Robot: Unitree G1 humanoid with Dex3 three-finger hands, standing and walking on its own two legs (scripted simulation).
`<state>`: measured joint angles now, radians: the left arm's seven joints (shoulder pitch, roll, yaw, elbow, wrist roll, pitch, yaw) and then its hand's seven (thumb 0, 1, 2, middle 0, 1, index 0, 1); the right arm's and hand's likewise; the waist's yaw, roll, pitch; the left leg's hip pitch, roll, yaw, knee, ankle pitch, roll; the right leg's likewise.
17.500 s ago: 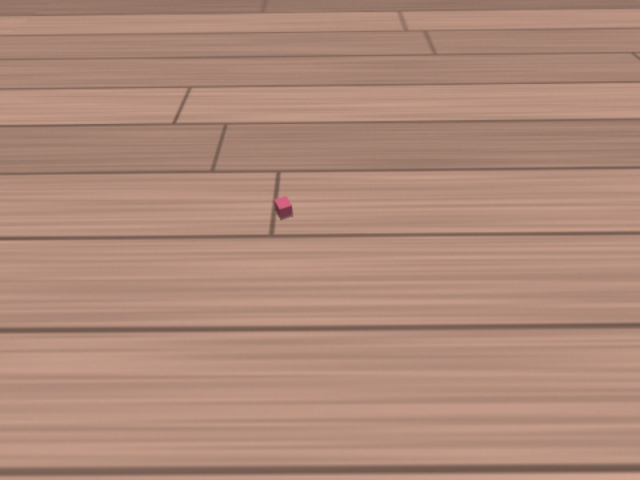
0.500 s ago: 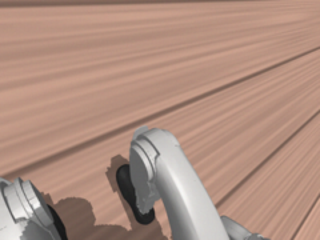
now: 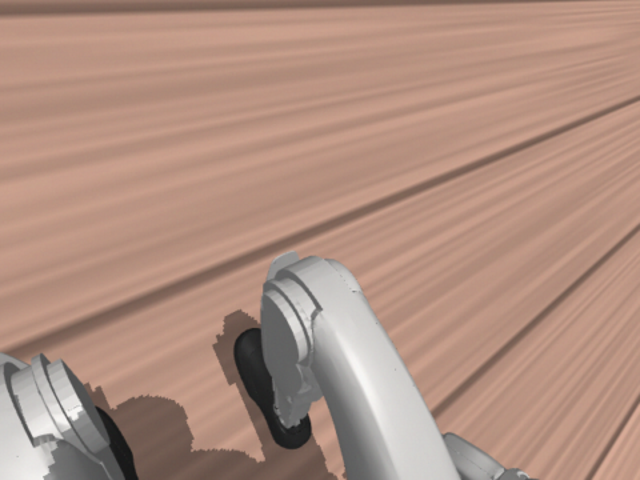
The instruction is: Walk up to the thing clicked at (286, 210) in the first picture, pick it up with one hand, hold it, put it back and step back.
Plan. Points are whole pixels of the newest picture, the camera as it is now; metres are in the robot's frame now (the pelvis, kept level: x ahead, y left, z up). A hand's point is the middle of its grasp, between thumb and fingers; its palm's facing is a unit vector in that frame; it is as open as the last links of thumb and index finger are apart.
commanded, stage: settle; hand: left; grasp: from above
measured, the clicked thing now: out of the picture +0.43 +0.37 -0.29
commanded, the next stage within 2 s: lift in 0.74 s
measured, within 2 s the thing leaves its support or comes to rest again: leaves its support in 0.12 s
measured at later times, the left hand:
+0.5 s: hand out of the picture +0.41 +0.37 -0.18, palm faces -0.29 -0.26 -0.92, open 9.7 cm
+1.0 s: hand out of the picture +0.41 +0.36 -0.12, palm faces -0.26 -0.27 -0.93, open 9.7 cm
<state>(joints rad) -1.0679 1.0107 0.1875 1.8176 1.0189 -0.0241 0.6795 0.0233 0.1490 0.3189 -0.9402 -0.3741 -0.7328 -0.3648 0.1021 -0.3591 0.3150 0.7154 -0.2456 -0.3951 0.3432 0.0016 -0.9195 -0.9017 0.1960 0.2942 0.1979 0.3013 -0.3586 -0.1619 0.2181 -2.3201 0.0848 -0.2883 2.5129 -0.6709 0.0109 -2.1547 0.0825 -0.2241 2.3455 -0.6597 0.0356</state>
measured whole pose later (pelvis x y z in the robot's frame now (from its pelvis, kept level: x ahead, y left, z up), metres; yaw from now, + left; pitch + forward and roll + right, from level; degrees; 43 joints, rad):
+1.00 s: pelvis +0.01 -0.01 +0.02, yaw +7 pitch +33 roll -7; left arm -0.94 0.66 0.18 1.41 0.96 0.15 0.43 0.05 0.20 0.24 -1.16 -0.20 -0.77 -0.15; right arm 0.18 -0.30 0.08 0.79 -0.12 -0.22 0.25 0.00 -0.92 -0.90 0.20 0.29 0.20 0.30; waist -0.22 0.02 -0.08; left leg -2.31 0.09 -0.14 2.37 -0.65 0.00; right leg -2.22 0.05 -0.11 2.31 -0.68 0.00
